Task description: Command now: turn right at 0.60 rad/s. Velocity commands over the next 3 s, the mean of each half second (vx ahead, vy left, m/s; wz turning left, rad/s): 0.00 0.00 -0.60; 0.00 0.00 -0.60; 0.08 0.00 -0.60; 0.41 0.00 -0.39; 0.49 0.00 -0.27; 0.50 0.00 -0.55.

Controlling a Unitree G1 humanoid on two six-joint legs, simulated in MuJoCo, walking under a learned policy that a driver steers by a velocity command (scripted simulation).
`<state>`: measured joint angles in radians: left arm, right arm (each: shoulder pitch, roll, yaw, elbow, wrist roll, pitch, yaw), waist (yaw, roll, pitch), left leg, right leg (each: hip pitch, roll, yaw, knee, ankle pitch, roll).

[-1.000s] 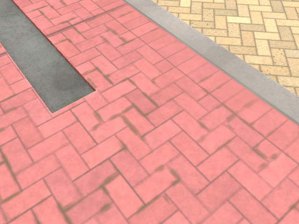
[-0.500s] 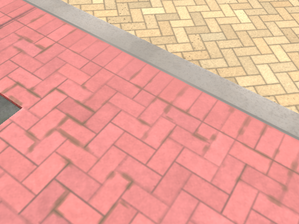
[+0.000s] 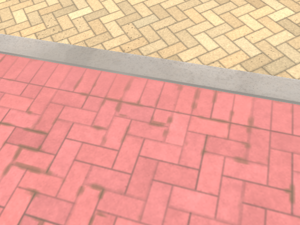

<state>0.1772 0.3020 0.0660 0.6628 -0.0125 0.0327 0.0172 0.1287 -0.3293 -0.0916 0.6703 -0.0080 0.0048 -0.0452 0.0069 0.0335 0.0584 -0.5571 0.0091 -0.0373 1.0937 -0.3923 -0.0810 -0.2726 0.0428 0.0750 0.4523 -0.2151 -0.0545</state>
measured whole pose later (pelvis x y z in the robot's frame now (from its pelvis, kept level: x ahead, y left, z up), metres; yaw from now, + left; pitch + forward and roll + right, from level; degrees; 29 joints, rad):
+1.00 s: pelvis -0.02 -0.02 +0.00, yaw -35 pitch +2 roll +2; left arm 0.19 0.31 0.06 0.61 -0.01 0.03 0.03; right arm 0.10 -0.32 -0.08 0.68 0.00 0.02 -0.03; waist 0.01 0.03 0.07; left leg -0.50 -0.01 -0.07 0.94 -0.35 -0.09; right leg -0.27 0.06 0.13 0.44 -0.20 -0.05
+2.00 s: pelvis +0.02 -0.21 +0.00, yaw -64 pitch +1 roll +1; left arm 0.41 0.26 0.02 0.73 -0.01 -0.06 0.00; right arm 0.11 -0.31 -0.04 0.70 0.01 -0.08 0.05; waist 0.06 0.05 0.03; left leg -0.69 0.09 0.00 0.74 0.06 -0.03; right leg 0.03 0.06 0.01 0.22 -0.27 -0.08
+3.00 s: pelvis +0.18 -0.76 +0.00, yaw -90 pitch +1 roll +1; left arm 0.34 0.28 0.06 0.68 -0.01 -0.05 0.00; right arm 0.07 -0.32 -0.04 0.70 -0.01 -0.08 0.01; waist 0.05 0.04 0.06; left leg -0.65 0.10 -0.08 0.87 -0.14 -0.06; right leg -0.18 0.10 0.09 0.35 -0.18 -0.09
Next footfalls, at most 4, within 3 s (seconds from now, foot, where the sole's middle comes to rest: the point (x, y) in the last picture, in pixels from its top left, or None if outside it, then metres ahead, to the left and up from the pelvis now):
0.28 left None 0.07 0.13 -0.78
0.70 right None -0.03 -0.12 -0.78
1.20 left None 0.11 0.06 -0.78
1.68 right None -0.07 -0.19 -0.78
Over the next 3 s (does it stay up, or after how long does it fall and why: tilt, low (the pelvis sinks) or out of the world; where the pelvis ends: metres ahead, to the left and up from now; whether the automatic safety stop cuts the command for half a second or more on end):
stays up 0.18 -0.76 0.00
